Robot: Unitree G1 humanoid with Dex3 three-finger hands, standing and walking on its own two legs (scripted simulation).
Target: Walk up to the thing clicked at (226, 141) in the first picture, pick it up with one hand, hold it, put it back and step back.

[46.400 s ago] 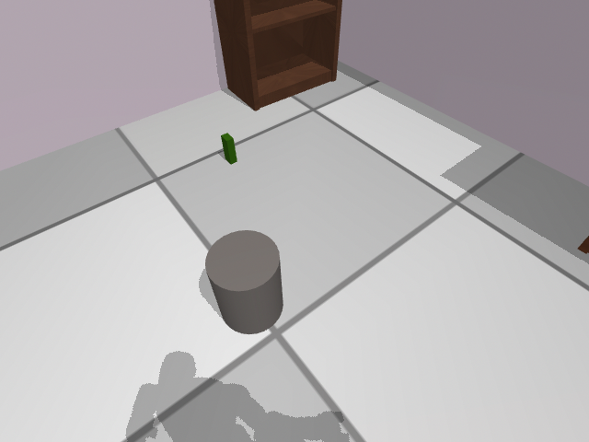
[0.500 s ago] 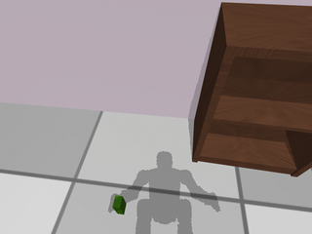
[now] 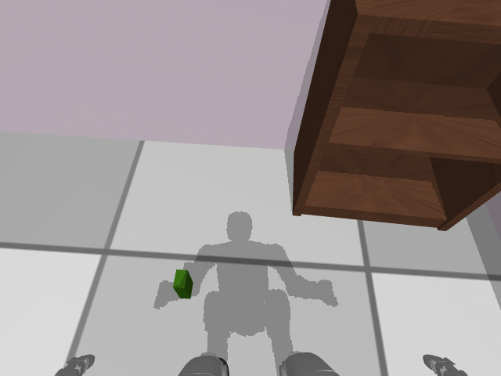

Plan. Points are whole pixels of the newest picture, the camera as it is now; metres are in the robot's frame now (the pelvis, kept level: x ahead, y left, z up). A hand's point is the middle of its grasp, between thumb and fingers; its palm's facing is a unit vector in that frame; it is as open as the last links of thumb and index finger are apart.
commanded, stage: step back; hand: left
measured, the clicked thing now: (183, 284) +0.44 +0.24 -0.68
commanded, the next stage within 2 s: none
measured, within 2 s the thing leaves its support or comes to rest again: neither
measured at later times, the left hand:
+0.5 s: hand out of the picture -0.01 +0.26 -0.15, palm faces +0.04 -0.92 -0.38, open 7.4 cm
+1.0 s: hand out of the picture -0.19 +0.22 -0.13, palm faces +0.02 -0.91 -0.42, open 7.4 cm
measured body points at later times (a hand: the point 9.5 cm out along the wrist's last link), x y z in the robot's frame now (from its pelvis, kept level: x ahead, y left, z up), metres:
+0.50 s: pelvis -0.13 -0.01 -0.01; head -0.06 +0.00 +0.44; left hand -0.01 +0.31 -0.12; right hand -0.02 -0.32 -0.12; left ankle -0.12 +0.10 -0.73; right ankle -0.08 -0.14 -0.70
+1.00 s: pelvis -0.28 -0.05 +0.00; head -0.22 -0.07 +0.44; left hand -0.19 +0.27 -0.10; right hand -0.18 -0.37 -0.13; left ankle -0.29 +0.09 -0.66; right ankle -0.24 -0.17 -0.73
